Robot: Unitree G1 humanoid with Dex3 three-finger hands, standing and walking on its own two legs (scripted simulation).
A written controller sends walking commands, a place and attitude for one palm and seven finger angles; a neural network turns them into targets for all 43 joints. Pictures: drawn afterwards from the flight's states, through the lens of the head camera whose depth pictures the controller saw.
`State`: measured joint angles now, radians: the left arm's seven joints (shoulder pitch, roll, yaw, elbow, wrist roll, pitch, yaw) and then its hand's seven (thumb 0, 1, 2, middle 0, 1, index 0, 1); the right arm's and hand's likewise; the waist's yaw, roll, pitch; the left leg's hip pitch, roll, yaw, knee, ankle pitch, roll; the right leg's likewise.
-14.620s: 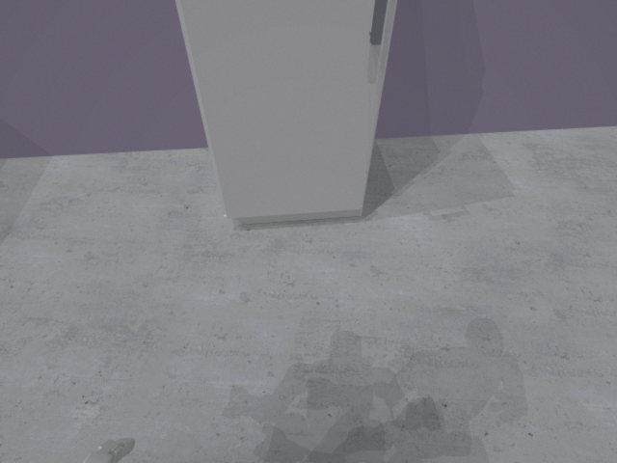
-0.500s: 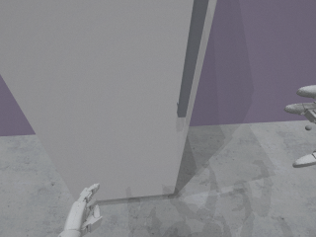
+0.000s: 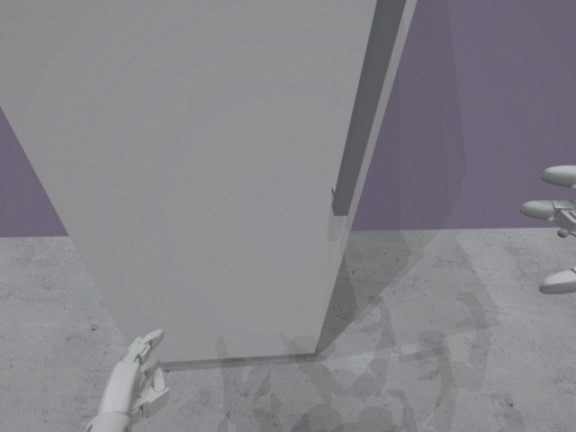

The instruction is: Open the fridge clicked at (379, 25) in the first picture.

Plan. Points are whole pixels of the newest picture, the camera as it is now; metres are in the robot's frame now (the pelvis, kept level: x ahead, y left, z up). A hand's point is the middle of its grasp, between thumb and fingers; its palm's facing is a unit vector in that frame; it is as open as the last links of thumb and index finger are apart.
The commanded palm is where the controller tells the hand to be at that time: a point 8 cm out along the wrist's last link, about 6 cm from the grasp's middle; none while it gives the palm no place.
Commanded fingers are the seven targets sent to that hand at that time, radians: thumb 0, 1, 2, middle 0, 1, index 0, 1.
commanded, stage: raise the hand to about handle height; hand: right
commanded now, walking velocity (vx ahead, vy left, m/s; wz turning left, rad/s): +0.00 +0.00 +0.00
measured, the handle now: (358, 109) +0.51 -0.09 +0.24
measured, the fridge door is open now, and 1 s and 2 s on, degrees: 0 0 0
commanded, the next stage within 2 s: move the hooked fingers beside the handle in 0.04 s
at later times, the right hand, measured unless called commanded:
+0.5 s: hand (510, 217) +0.30 -0.24 +0.22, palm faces -0.07 +0.99 -0.10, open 14.0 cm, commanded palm +0.28 -0.29 +0.23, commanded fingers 0.00 0.50 -0.30 0.30 1.20 0.30 1.20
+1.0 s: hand (460, 182) +0.38 -0.21 +0.21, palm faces -0.01 +1.00 -0.05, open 14.0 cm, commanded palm +0.35 -0.26 +0.22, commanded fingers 0.00 0.50 -0.30 0.30 1.20 0.30 1.20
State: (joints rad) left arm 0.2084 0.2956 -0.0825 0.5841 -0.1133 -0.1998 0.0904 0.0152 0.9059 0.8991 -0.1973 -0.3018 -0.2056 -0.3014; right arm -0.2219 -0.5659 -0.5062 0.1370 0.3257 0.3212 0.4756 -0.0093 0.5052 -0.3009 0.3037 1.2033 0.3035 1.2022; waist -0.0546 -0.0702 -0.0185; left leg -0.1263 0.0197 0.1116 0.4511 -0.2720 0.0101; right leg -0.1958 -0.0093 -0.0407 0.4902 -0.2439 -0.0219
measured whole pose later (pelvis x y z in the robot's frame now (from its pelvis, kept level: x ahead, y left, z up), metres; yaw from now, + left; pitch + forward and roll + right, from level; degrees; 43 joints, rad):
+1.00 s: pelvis +0.01 +0.00 +0.00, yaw +1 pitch -1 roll +0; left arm 0.21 0.27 -0.08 0.61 -0.11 -0.14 0.09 0.01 0.91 0.90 -0.20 -0.30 -0.21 -0.30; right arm -0.49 -0.46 -0.33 0.34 0.25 0.31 0.31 -0.01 0.50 -0.30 0.30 1.20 0.30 1.20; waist 0.00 -0.05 -0.03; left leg -0.16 0.02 0.09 0.46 -0.28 0.02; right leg -0.20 -0.01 -0.06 0.46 -0.24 -0.02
